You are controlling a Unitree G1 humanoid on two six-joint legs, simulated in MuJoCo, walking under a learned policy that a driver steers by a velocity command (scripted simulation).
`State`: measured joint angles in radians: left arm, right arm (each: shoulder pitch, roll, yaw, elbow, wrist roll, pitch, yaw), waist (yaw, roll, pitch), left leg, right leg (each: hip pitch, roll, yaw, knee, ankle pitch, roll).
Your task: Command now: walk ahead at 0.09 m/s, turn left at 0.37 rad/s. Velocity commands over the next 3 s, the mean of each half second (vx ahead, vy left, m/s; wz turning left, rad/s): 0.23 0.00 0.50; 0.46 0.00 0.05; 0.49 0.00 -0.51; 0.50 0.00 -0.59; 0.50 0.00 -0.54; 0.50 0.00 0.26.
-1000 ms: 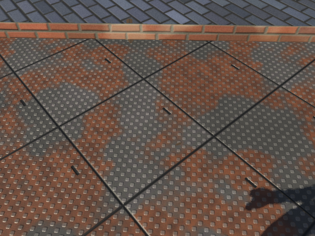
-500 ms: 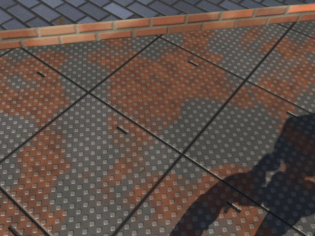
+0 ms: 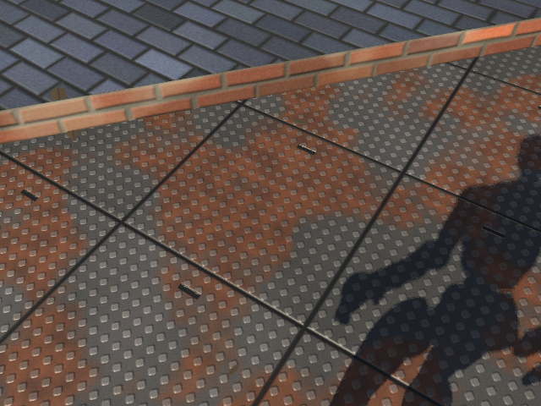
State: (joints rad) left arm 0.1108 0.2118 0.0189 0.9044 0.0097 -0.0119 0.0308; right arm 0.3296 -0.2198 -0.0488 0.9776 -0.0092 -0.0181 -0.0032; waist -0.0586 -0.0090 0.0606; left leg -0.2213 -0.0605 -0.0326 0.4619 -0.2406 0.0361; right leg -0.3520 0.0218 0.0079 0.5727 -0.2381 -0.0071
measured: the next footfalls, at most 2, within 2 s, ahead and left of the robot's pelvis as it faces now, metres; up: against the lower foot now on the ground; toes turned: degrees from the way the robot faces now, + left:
right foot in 0.02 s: +0.09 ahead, -0.10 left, +0.00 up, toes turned +2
left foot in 0.54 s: +0.07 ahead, +0.15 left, +0.00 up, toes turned +23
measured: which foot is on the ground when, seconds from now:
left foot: down 0.00-0.02, up 0.04-0.52, down 0.54-1.00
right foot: up 0.00-0.00, down 0.02-0.52, up 0.54-1.00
